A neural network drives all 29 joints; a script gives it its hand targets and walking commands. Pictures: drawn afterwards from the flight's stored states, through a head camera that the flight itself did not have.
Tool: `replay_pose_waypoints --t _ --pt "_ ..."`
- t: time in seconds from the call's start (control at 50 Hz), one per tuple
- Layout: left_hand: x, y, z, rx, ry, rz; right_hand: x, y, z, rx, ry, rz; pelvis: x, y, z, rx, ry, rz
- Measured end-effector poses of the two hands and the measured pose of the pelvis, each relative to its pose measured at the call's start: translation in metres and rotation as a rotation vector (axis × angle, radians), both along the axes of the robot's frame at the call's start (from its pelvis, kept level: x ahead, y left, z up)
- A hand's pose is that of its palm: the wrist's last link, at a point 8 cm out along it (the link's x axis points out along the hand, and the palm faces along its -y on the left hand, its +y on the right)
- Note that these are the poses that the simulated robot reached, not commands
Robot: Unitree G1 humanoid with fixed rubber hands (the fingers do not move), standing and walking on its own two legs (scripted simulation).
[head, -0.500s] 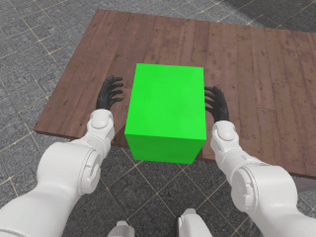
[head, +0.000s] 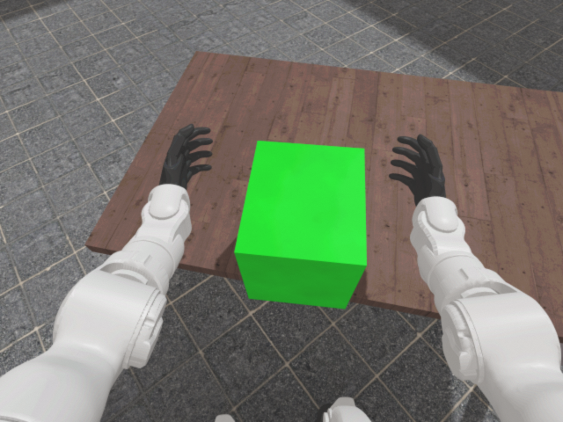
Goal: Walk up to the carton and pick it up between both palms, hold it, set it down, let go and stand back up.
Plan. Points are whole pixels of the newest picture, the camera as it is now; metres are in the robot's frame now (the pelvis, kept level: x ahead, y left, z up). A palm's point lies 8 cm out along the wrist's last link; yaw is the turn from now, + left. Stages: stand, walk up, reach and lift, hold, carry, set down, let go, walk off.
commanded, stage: set down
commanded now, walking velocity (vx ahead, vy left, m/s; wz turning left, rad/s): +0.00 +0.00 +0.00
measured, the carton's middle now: (303, 228) +0.44 -0.04 -0.05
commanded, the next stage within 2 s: none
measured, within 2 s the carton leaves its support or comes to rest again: neither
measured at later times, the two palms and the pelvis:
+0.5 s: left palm (153, 200) +0.42 +0.17 +0.07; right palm (423, 208) +0.41 -0.20 +0.06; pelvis +0.00 -0.01 +0.03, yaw +1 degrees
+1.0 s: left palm (143, 284) +0.32 +0.18 +0.02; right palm (415, 286) +0.31 -0.18 +0.01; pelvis +0.01 +0.00 +0.04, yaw +1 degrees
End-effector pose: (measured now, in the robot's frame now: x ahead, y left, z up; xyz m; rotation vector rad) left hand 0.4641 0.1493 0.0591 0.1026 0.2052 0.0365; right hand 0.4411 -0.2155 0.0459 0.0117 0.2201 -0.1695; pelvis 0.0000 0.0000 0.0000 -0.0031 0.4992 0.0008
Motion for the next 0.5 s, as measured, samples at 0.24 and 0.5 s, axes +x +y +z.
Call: replay_pose_waypoints --t 0.24,0.5 --pt "-0.012 0.003 0.023 -0.011 0.030 0.020 -0.006 -0.002 0.023 -0.008 0.014 -0.004 0.000 -0.011 0.023 0.011 -0.067 0.007" --pt "-0.043 0.023 0.011 -0.001 0.036 0.022 -0.035 0.018 0.011 -0.003 0.033 0.006 0.002 -0.011 0.033 0.000 -0.133 0.022"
